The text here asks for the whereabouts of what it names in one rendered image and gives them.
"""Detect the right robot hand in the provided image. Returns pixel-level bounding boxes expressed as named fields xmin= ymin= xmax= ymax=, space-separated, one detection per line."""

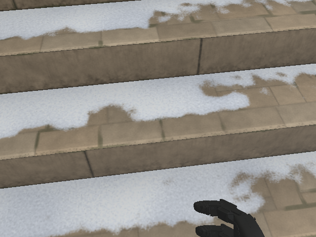
xmin=194 ymin=198 xmax=265 ymax=237

